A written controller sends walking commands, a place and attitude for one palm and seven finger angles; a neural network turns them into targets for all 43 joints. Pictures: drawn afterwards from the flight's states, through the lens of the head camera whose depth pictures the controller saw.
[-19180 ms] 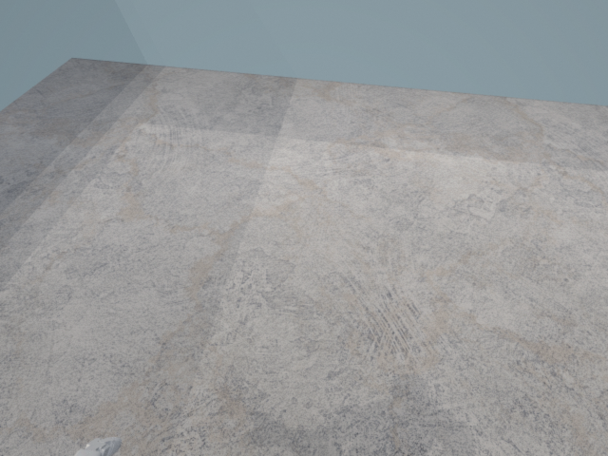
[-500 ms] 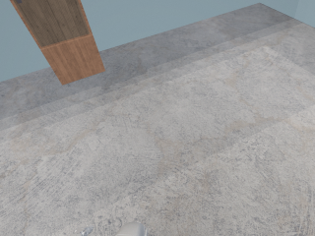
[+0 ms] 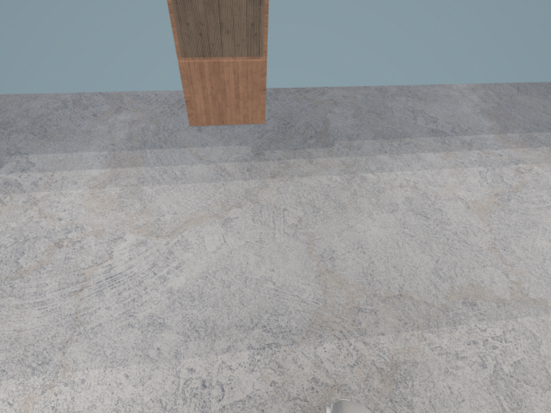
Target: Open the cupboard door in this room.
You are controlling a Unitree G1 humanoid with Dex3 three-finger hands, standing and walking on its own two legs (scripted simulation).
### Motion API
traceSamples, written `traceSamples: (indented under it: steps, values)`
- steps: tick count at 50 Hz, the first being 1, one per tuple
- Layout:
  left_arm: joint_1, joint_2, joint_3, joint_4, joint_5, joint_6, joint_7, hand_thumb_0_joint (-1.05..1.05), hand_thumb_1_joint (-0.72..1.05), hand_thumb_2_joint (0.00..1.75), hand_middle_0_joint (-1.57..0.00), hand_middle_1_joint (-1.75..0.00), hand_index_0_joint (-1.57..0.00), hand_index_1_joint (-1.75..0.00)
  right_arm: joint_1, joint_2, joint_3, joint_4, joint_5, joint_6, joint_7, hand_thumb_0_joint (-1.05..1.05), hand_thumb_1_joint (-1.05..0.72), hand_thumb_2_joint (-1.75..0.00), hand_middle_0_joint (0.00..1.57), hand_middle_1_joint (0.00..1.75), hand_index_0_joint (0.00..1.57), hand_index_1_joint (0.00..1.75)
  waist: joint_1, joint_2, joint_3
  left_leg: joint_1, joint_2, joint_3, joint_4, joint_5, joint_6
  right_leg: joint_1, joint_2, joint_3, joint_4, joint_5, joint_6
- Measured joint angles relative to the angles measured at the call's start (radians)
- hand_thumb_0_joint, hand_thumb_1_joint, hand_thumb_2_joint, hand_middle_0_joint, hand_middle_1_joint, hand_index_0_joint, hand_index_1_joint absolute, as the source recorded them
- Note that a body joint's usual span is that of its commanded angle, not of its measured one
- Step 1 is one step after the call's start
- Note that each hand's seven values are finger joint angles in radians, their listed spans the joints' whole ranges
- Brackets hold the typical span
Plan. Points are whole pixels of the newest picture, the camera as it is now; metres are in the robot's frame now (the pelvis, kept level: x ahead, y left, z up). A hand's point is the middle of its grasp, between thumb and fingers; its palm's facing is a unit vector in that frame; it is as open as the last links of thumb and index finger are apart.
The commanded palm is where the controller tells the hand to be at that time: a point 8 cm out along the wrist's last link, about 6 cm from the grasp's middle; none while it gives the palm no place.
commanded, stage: turn or walk to find it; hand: left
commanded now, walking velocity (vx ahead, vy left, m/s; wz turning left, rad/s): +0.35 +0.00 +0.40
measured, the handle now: out of the picture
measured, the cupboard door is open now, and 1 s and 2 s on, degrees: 0 0 0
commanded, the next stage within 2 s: stand and wait in 1.34 s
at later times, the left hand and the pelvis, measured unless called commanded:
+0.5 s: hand (190, 406) +0.16 +0.15 -0.16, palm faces +0.24 -0.94 -0.24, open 7.3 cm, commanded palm none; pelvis +0.19 -0.04 +0.00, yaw +13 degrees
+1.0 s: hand (175, 256) +0.43 +0.24 -0.16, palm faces +0.29 -0.94 -0.19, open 7.4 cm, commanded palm none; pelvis +0.40 +0.04 +0.00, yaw +16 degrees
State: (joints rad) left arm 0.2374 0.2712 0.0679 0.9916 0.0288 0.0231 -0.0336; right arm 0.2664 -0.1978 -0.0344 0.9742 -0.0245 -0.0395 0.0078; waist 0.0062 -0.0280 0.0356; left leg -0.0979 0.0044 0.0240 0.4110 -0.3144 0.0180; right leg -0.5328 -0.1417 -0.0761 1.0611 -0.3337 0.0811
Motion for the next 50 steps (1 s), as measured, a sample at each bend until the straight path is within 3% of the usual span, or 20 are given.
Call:
traceSamples:
  steps: [5,10,11,13,15,18,21,25,30,33,34,35,37,39,45,50]
  values:
    - [-0.062,-0.023,-0.011,-0.039,-0.004,-0.01,-0.006,0.01,0.91,0.9,-0.19,-0.3,-0.19,-0.3,0.055,0.012,-0.004,0.041,0.0,-0.002,0.001,0.01,-0.9,-0.9,0.2,0.3,0.2,0.3,-0.019,0.012,0.005,0.068,-0.009,-0.037,-0.059,-0.013,-0.012,-0.032,-0.007,0.005,-0.157,0.057,0.018]
    - [-0.109,-0.047,-0.02,-0.071,-0.004,-0.037,-0.013,0.01,0.91,0.9,-0.2,-0.3,-0.19,-0.3,0.092,0.005,-0.016,0.071,-0.005,0.004,-0.002,0.01,-0.9,-0.9,0.2,0.3,0.2,0.3,-0.05,0.041,0.018,0.087,0.006,-0.073,0.027,-0.119,-0.043,0.071,0.03,-0.035,-0.424,0.099,0.0]
    - [-0.116,-0.052,-0.023,-0.076,-0.001,-0.055,-0.012,0.01,0.91,0.9,-0.2,-0.3,-0.2,-0.3,0.1,0.001,-0.02,0.078,-0.002,0.006,-0.002,0.01,-0.9,-0.9,0.2,0.3,0.2,0.3,-0.05,0.049,0.024,0.058,0.011,-0.08,0.117,-0.162,-0.039,0.097,0.037,-0.048,-0.452,0.134,-0.03]
    - [-0.128,-0.073,-0.03,-0.08,0.001,-0.085,-0.003,0.01,0.91,0.9,-0.2,-0.3,-0.2,-0.3,0.087,-0.013,-0.027,0.092,0.005,0.021,-0.002,0.01,-0.9,-0.9,0.2,0.3,0.2,0.3,-0.048,0.072,0.048,-0.064,0.007,-0.096,0.439,-0.209,-0.011,0.104,0.034,-0.081,-0.384,0.105,-0.084]
    - [-0.115,-0.092,-0.035,-0.076,0.001,-0.096,0.007,0.01,0.91,0.9,-0.2,-0.3,-0.2,-0.3,0.064,-0.025,-0.034,0.096,0.004,0.034,0.003,0.01,-0.9,-0.9,0.2,0.3,0.2,0.3,-0.037,0.077,0.057,-0.193,0.006,-0.07,0.704,-0.155,0.007,0.144,0.026,-0.104,-0.384,0.065,-0.1]
    - [-0.068,-0.113,-0.037,-0.04,0.005,-0.093,0.024,0.0,0.91,0.9,-0.2,-0.3,-0.2,-0.3,0.016,-0.041,-0.044,0.079,-0.003,0.041,0.013,0.01,-0.91,-0.9,0.2,0.3,0.2,0.3,-0.031,0.079,0.051,-0.339,0.038,-0.023,0.831,-0.033,0.003,0.224,0.025,-0.133,-0.46,0.063,-0.093]
    - [-0.008,-0.115,-0.026,0.008,0.007,-0.089,0.039,0.0,0.93,0.9,-0.2,-0.3,-0.2,-0.3,-0.025,-0.042,-0.048,0.051,-0.007,0.041,0.018,0.01,-0.91,-0.9,0.2,0.29,0.2,0.3,-0.026,0.071,0.03,-0.424,0.07,0.002,0.772,0.036,-0.017,0.303,0.028,-0.162,-0.545,0.065,-0.089]
    - [0.063,-0.097,-0.024,0.066,0.009,-0.091,0.04,0.0,0.93,0.9,-0.2,-0.3,-0.2,-0.3,-0.076,-0.027,-0.046,0.027,-0.007,0.038,0.027,0.01,-0.91,-0.9,0.19,0.29,0.19,0.3,-0.01,0.052,0.017,-0.457,0.104,0.034,0.574,0.093,-0.033,0.401,0.031,-0.202,-0.631,0.054,-0.077]
    - [0.13,-0.087,-0.028,0.114,0.008,-0.087,0.038,0.01,0.92,0.9,-0.2,-0.3,-0.2,-0.3,-0.138,-0.008,-0.031,0.015,-0.006,0.029,0.038,0.01,-0.91,-0.9,0.19,0.29,0.19,0.3,0.033,0.033,0.032,-0.396,0.105,0.08,0.306,0.1,-0.019,0.498,0.026,-0.24,-0.652,-0.005,-0.04]
    - [0.177,-0.088,-0.029,0.14,0.004,-0.078,0.035,0.01,0.92,0.9,-0.2,-0.3,-0.2,-0.3,-0.16,0.003,-0.02,0.003,-0.01,0.009,0.039,0.01,-0.91,-0.9,0.19,0.29,0.19,0.3,0.051,0.018,0.037,-0.307,0.08,0.115,0.18,0.091,0.002,0.519,-0.003,-0.241,-0.57,-0.087,-0.01]
    - [0.186,-0.09,-0.029,0.15,0.0,-0.071,0.033,0.01,0.92,0.9,-0.2,-0.3,-0.2,-0.3,-0.168,0.006,-0.019,-0.001,-0.014,-0.006,0.035,0.01,-0.91,-0.9,0.2,0.29,0.19,0.3,0.047,0.011,0.041,-0.297,0.071,0.122,0.182,0.124,0.013,0.491,-0.027,-0.226,-0.473,-0.121,-0.017]
    - [0.18,-0.09,-0.031,0.159,-0.004,-0.058,0.03,0.01,0.91,0.9,-0.2,-0.3,-0.2,-0.3,-0.173,0.013,-0.018,-0.004,-0.013,-0.018,0.028,0.01,-0.91,-0.9,0.2,0.29,0.2,0.3,0.042,0.002,0.052,-0.297,0.062,0.127,0.218,0.109,0.022,0.44,-0.037,-0.173,-0.334,-0.155,-0.029]
    - [0.159,-0.092,-0.034,0.162,-0.008,-0.038,0.028,0.01,0.91,0.9,-0.2,-0.3,-0.2,-0.3,-0.166,0.024,-0.012,-0.001,-0.006,-0.03,0.016,0.01,-0.91,-0.9,0.2,0.29,0.2,0.3,0.042,0.003,0.059,-0.268,0.057,0.135,0.235,0.062,0.031,0.312,-0.016,-0.071,-0.06,-0.179,-0.049]
    - [0.128,-0.093,-0.031,0.155,-0.005,-0.033,0.023,0.01,0.91,0.9,-0.2,-0.3,-0.2,-0.3,-0.141,0.034,-0.008,0.011,-0.004,-0.031,0.006,0.01,-0.91,-0.9,0.2,0.29,0.2,0.3,0.035,0.008,0.053,-0.214,0.051,0.14,0.185,0.053,0.024,0.2,-0.005,-0.035,0.081,-0.124,-0.059]
    - [0.014,-0.088,-0.016,0.078,0.006,-0.035,0.017,0.01,0.91,0.9,-0.19,-0.3,-0.19,-0.3,-0.026,0.016,-0.031,0.057,0.003,-0.042,-0.02,-0.02,-0.95,-0.9,0.2,0.3,0.2,0.3,0.004,0.002,0.014,-0.059,0.01,0.136,-0.004,0.078,0.02,-0.012,-0.02,-0.004,0.051,0.053,-0.045]
    - [-0.081,-0.084,-0.01,0.022,0.002,-0.03,0.009,0.01,0.91,0.9,-0.19,-0.3,-0.19,-0.3,0.064,0.015,-0.031,0.108,0.0,-0.031,-0.019,-0.01,-0.93,-0.9,0.2,0.3,0.2,0.3,-0.017,0.002,0.003,0.042,-0.001,0.127,-0.08,0.054,-0.005,-0.053,-0.027,-0.009,-0.142,0.137,-0.031]
